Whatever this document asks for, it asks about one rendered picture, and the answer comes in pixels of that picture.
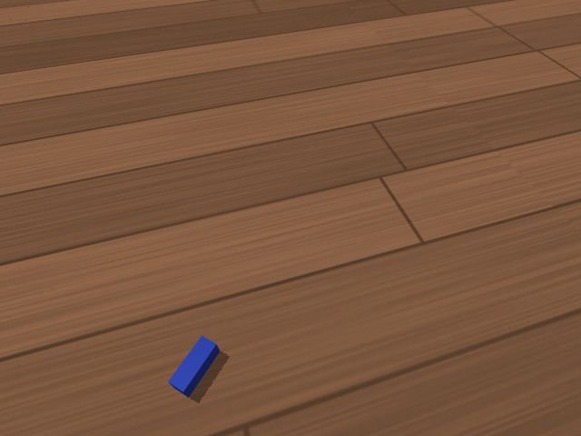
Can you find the carton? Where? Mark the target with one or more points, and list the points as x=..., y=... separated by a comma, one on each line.
x=194, y=366

